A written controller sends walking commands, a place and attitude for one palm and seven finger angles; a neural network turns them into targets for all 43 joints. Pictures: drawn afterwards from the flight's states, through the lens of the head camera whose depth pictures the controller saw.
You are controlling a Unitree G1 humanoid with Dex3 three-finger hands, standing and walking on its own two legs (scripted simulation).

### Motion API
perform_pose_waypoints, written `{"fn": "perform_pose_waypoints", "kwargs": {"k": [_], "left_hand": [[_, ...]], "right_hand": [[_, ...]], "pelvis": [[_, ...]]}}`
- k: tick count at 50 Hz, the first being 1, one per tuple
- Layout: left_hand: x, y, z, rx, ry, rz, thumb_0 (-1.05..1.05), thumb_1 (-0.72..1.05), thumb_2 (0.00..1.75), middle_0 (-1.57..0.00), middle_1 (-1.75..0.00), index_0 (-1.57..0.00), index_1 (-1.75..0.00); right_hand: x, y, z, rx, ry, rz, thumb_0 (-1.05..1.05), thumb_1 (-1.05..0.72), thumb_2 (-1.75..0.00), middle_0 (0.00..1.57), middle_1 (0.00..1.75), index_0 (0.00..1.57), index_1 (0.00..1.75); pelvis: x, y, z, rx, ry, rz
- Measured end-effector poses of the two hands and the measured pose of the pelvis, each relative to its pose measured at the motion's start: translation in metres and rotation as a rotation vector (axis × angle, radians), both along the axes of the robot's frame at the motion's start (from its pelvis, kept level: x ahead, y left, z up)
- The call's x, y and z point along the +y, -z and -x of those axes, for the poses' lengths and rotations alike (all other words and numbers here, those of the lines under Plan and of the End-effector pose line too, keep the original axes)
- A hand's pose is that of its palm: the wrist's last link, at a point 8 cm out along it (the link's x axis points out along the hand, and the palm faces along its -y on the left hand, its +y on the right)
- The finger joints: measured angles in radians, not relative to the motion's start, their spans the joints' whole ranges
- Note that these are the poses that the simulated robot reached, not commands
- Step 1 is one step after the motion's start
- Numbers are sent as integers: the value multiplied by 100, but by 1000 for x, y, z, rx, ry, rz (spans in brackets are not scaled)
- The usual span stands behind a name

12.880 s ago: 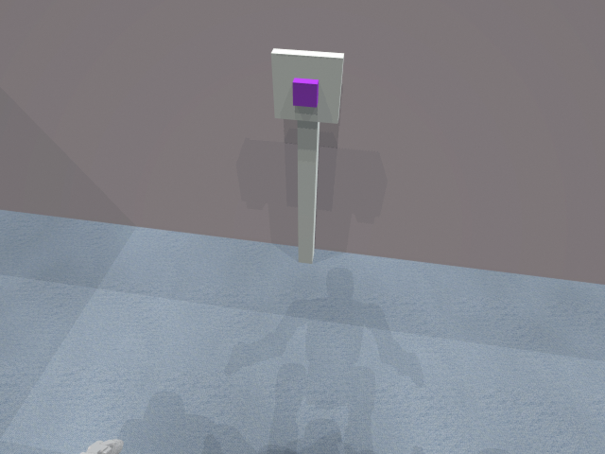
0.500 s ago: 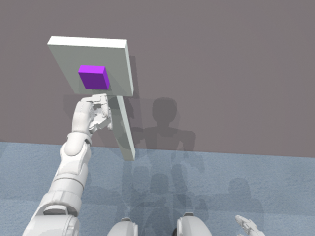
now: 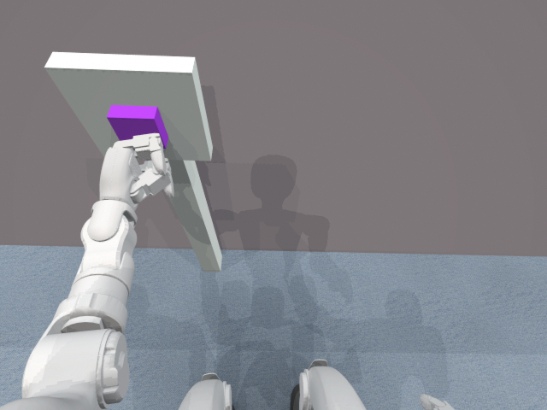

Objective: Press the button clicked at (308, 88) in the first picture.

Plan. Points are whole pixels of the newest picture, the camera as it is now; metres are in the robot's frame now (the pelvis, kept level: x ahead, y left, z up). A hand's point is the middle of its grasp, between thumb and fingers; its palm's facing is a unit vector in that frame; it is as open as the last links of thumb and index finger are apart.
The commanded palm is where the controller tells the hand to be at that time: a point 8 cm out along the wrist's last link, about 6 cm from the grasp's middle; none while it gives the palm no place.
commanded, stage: press the button with the knuckle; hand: left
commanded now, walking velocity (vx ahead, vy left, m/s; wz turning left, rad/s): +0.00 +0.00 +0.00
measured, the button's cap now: (140, 125) +0.51 +0.18 +0.08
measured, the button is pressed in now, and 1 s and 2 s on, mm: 2 9 0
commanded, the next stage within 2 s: hold the button down briefly in 0.56 s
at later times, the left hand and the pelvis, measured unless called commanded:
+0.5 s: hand (165, 166) +0.46 +0.15 +0.05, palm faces -0.07 -1.00 -0.04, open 3.5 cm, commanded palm +0.46 +0.20 +0.06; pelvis -0.02 +0.01 -0.01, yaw +1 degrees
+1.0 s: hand (164, 165) +0.46 +0.15 +0.04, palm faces -0.08 -1.00 -0.05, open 3.7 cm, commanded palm +0.47 +0.20 +0.06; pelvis -0.05 +0.01 -0.02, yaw +1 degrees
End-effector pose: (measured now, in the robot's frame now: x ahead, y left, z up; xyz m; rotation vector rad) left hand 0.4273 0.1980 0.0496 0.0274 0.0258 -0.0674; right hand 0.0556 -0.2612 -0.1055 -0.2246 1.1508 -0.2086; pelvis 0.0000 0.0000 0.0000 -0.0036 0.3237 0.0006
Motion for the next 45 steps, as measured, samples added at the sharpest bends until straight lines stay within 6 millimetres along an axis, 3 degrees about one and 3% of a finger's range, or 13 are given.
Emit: {"fn": "perform_pose_waypoints", "kwargs": {"k": [17, 30, 45], "left_hand": [[3, 0, -11, -3, 7, -20, 4, 84, 92, -130, -150, -138, -150], [5, 2, -20, -27, 8, -18, 5, 86, 90, -130, -150, -154, -150], [5, 2, -20, -14, 10, -18, 5, 87, 89, -130, -150, -156, -150]], "right_hand": [[9, 9, 17, 32, -6, -2, 1, -90, -90, 20, 30, 20, 30], [7, 13, 50, 83, -7, 35, 1, -90, -90, 20, 30, 20, 30], [11, 12, 82, 97, 7, 53, 1, -90, -90, 20, 30, 20, 30]], "pelvis": [[3, 7, 13, 16, -14, 10], [7, 18, 30, 41, -23, 22], [12, 23, 46, 44, -24, 30]]}}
